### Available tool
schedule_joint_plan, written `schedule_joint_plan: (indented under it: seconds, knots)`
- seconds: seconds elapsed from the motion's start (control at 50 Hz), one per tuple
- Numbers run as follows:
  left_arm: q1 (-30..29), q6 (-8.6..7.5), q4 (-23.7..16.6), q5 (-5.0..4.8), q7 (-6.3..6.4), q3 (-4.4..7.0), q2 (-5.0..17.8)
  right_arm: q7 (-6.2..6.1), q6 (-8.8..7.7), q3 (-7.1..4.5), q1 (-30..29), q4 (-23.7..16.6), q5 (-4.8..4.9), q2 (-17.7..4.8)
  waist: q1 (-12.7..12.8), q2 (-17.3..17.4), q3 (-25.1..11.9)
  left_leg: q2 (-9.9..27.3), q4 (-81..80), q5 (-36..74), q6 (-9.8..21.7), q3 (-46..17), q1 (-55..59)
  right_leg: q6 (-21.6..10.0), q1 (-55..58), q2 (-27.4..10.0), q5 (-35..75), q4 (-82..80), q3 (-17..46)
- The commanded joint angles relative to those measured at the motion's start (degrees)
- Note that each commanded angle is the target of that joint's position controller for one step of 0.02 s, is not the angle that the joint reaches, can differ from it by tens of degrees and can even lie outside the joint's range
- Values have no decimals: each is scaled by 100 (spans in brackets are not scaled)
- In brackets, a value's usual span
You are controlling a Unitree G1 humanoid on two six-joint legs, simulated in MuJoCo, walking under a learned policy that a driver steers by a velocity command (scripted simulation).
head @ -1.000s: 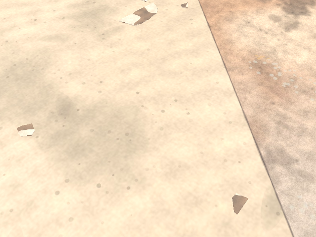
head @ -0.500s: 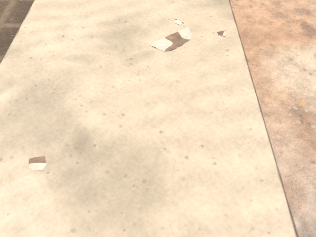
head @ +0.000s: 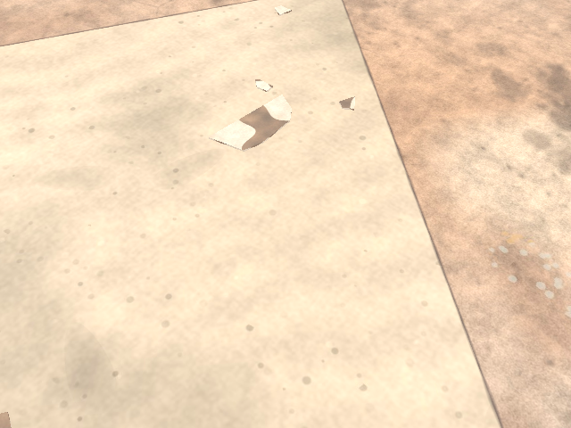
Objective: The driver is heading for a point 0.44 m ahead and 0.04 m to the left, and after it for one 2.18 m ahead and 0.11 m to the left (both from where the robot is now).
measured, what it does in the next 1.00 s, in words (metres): walks ahead: right foot, then left foot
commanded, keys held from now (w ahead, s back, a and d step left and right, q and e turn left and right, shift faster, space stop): no key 0.78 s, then w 0.22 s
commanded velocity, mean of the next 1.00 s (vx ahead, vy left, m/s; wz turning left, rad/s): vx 0.11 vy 0.00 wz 0.00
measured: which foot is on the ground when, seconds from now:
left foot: down 0.00-0.10, up 0.12-0.42, down 0.44-1.00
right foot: up 0.00-0.06, down 0.08-1.00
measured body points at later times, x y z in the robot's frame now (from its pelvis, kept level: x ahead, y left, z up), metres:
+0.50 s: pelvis +0.10 -0.02 +0.00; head +0.10 -0.02 +0.45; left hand +0.13 +0.21 -0.16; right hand +0.11 -0.24 -0.16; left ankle +0.10 +0.11 -0.74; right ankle +0.17 -0.09 -0.74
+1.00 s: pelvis +0.15 -0.01 +0.00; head +0.14 -0.02 +0.45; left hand +0.15 +0.22 -0.15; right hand +0.09 -0.23 -0.16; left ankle +0.10 +0.11 -0.74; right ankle +0.16 -0.09 -0.72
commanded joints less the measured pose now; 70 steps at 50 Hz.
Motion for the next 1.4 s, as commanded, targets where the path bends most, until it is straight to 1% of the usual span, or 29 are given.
schedule_joint_plan:
  seconds: [0.02, 0.06, 0.08, 0.1, 0.12, 0.16, 0.2, 0.26, 0.32, 0.44, 0.46, 0.48, 0.5, 0.62, 0.78, 0.86, 0.9, 0.94, 0.96, 1.04, 1.08, 1.1, 1.12, 1.14, 1.16, 1.2, 1.26, 1.36, 1.4]
  knots:
    - [262, -133, -132, 2, 88, 42, 320, -80, -16, -116, 174, -83, -35, -777, 257, 844, -10, 1479, 687, 5089, 450, -439, -163, -196, 806, 394, -192, -355, -156]
    - [1319, -267, 266, 62, 155, 129, 492, -118, 14, -141, -50, -88, 23, -857, 738, 622, -388, 1297, 1918, 5035, 250, -404, -89, -374, 1887, 572, 351, -1274, -158]
    - [1918, -363, 447, 154, 193, 198, 795, -129, 1, -112, 65, -145, 90, -777, 850, 287, -864, 1052, 2891, 3679, 82, -308, -768, -488, 3082, -71, 2437, -1188, 305]
    - [2367, -371, 468, 231, 185, 280, 1203, -153, 34, -10, 787, -158, 300, -298, 669, -702, -1810, 359, 4764, -201, -106, 7, -2043, -1302, 4717, -1802, 5604, -572, 1837]
    - [2236, -285, 433, -89, 131, 229, 1033, -173, 143, -77, 1136, 49, 367, -406, 573, -772, -2513, 18, 5604, -2099, -173, -630, -2318, -1911, 4825, -2179, 6350, -739, 2560]
    - [1204, -193, 244, -154, 150, 81, 525, -145, 265, -126, 225, -73, 15, -500, 389, -152, -1167, 392, 5559, -1626, -242, -859, -2669, -1642, 3296, -1613, 4032, -1456, 1789]
    - [885, -161, 284, -104, 257, -57, 209, -86, 393, -126, -54, -110, -102, -371, 109, -149, -516, 650, 4701, -1168, -324, -855, -2217, -1197, 2146, -1082, 2973, -1942, 1122]
    - [948, -177, 378, -23, 258, -65, 365, -101, 599, -59, 223, 110, -65, -137, -60, -202, -685, 540, 3881, -966, -402, -605, -1527, -1017, 1729, -808, 2288, -2066, 754]
    - [1046, -123, 440, -1, 233, -49, 509, -180, 722, -33, -158, 100, -48, -228, 77, -359, -631, 571, 3035, -789, -392, -515, -1470, -939, 1626, -761, 238, -2337, 914]
    - [1117, 151, 559, -107, 252, -21, 501, -176, 639, 57, -262, 223, -85, -265, 83, -8, 10, 770, 1154, 268, -198, -629, -814, -330, 837, -575, -2960, -2655, 1189]
    - [1219, 173, 579, -108, 247, -12, 459, -191, 574, 65, -210, 212, -122, -383, 179, 158, 128, 1087, 765, 81, -130, -1000, -913, -163, 892, -422, -2737, -2451, 1113]
    - [1395, 208, 593, -164, 232, -20, 302, -193, 535, 52, -446, 218, -11, -514, 434, 787, 404, 1168, 545, -567, -47, -1285, -1843, -70, 1341, -18, -2112, -2328, 707]
    - [1424, 211, 676, -128, 218, -43, 254, -183, 476, 99, -571, 212, 26, -342, 471, 894, 376, 1203, 258, -830, -100, -1354, -2336, -63, 2082, 32, -1433, -1996, 605]
    - [1559, 149, 909, -82, 228, -72, 249, -203, 390, 117, -426, 267, 55, -277, 433, 355, 117, 1019, 377, -49, -164, -1076, -1879, -105, 2318, -99, -1074, -1941, 702]
    - [1638, 148, 1105, -89, 274, -124, 160, -206, 404, 140, -230, 341, 48, -237, 362, 250, 109, 1007, 455, 184, -118, -1020, -1705, -78, 2290, -108, -913, -1925, 697]
    - [1650, 218, 1056, -63, 244, -43, 311, -179, 466, 42, -50, 288, 3, -431, 293, 364, 335, 852, 465, -2227, 173, -1135, -1954, -263, 1704, 221, -3179, -1557, 547]
    - [1451, 197, 909, -39, 187, -61, 137, -159, 468, -4, 159, 271, 14, -486, 157, 645, 674, 1184, 112, -2823, 419, -1719, -1824, -263, 1067, 376, -3187, -1073, 411]
    - [1151, 105, 712, 60, 110, -86, -45, -172, 433, -137, 344, 338, 6, -767, 43, 1204, 737, 1994, -534, -2881, 792, -2681, -1277, -170, 492, 531, -2018, 33, -98]
    - [1044, 50, 617, 83, 82, -46, 91, -172, 406, -171, 307, 320, 0, -784, 45, 1113, 718, 2194, -645, -2625, 904, -2832, -1199, -188, 314, 364, -1938, 371, -8]
    - [1255, -140, 485, -11, 0, 26, 112, -129, 277, -222, -135, 207, 24, -758, 410, 922, 669, 1853, -267, -1729, 715, -2070, -1478, -254, 1078, 317, -2007, -253, -63]
    - [2250, -205, 842, -58, 51, 97, 97, -102, 257, -223, -381, 116, 51, -676, 827, 557, 513, 1308, 575, -1233, 527, -1556, -2612, -203, 3043, 626, -1578, -1157, -231]
    - [2969, -258, 995, 0, 130, 201, 430, -70, 196, -157, -587, -31, 38, -443, 1132, -223, 308, 847, 1839, -875, 319, -1024, -3394, -281, 4034, -155, -2166, -1826, 822]
    - [3641, -254, 1072, -2, 182, 364, 1111, -4, 133, -41, -652, -306, 77, 12, 1254, -1669, -71, 115, 3700, -1281, 83, -142, -4449, -694, 4718, -1544, -3819, -2904, 3096]
    - [3515, -173, 1135, 21, 214, 332, 956, 35, 154, -170, -861, -412, -108, -536, 1051, -1035, 225, 378, 4796, -1488, 205, -492, -4674, -978, 4045, -1981, -4049, -2983, 3654]
    - [2820, -177, 896, 41, 201, 239, 655, 101, 155, -190, -1025, -444, -123, -525, 719, -237, 566, 669, 5148, -917, 279, -786, -4697, -895, 3511, -1792, -3859, -2981, 3140]
    - [2103, -270, 652, -3, 225, 148, 443, 151, 150, -150, -770, -288, -48, -223, 355, 137, 623, 830, 4999, -139, 178, -851, -4215, -620, 3037, -1338, -1639, -2980, 1764]
    - [2213, -355, 681, -32, 322, 56, 341, 119, 290, -212, -727, -348, -70, -270, 184, -44, 93, 647, 5027, 190, -3, -412, -4011, -426, 3386, -1013, 2700, -2207, 328]
    - [2170, -267, 689, -58, 443, -22, 320, 152, 384, -66, -1789, -886, -26, -16, 290, -470, 194, 398, 3082, 996, -84, 191, -3350, -314, 2807, -599, 3365, -1894, -681]
    - [2308, -249, 772, -59, 456, 0, 433, 134, 392, -57, -1654, -884, -49, -128, 270, -584, -3, 198, 2629, 1056, 11, 343, -2752, -386, 2845, -668, 3863, -1501, -680]
Next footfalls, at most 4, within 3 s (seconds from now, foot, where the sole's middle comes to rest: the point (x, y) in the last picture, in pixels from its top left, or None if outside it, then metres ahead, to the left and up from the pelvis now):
0.08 right None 0.21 -0.09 -0.78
0.44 left None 0.14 0.11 -0.78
1.50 left None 0.46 0.05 -0.78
1.86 right None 0.43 -0.15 -0.78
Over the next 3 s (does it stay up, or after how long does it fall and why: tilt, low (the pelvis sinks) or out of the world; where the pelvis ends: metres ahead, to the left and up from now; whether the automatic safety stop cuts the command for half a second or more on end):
stays up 0.43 -0.05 0.00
